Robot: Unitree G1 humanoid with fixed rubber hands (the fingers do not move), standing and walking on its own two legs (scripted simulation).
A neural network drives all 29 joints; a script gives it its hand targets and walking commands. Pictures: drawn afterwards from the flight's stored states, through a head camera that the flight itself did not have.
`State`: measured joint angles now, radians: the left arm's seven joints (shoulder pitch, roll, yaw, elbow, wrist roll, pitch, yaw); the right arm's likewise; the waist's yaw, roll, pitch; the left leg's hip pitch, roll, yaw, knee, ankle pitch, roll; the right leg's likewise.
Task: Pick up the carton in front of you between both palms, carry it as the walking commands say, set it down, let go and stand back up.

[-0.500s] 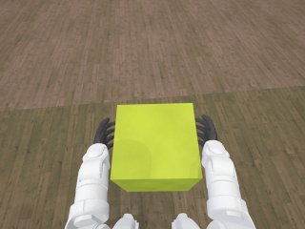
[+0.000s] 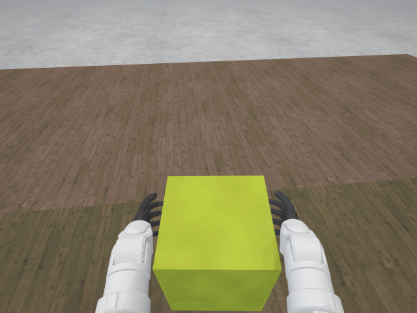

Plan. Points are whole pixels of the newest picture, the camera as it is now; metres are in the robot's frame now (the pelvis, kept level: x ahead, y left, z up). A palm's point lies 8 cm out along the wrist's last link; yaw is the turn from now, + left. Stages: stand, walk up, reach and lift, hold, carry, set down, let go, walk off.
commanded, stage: reach and lift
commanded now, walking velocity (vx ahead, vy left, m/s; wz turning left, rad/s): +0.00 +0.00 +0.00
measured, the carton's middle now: (215, 245) +0.30 -0.01 -0.05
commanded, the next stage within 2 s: hold in 0.86 s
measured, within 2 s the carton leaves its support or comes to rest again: neither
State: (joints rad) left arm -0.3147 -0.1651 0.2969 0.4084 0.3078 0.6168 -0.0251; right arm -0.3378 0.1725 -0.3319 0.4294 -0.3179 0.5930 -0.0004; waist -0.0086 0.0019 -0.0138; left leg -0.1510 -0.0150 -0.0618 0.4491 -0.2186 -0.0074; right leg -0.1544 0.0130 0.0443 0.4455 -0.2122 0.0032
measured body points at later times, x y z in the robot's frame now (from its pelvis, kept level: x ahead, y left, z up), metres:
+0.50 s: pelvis +0.01 +0.00 +0.00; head -0.01 -0.01 +0.45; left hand +0.32 +0.14 +0.03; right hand +0.32 -0.16 +0.03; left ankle +0.02 +0.13 -0.74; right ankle +0.02 -0.12 -0.74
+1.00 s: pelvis +0.01 +0.00 +0.01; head -0.03 +0.00 +0.45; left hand +0.31 +0.15 +0.05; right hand +0.31 -0.16 +0.05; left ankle +0.02 +0.13 -0.74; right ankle +0.02 -0.12 -0.74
